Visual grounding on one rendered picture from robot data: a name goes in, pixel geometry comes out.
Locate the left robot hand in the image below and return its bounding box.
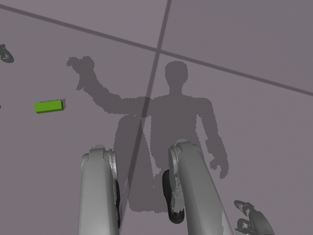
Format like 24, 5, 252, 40
0, 44, 14, 108

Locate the right robot foot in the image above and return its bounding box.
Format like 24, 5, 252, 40
162, 170, 184, 224

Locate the small box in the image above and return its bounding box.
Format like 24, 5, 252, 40
35, 100, 64, 114

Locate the right robot hand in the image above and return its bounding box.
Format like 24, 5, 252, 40
234, 200, 275, 235

